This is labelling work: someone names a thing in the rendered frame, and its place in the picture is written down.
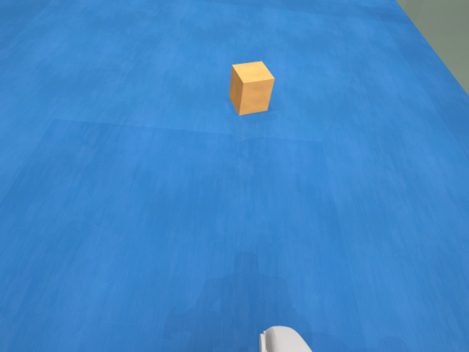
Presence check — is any carton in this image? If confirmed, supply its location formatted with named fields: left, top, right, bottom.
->
left=229, top=62, right=275, bottom=116

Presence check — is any robot right thigh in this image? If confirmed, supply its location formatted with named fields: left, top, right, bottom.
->
left=259, top=326, right=312, bottom=352

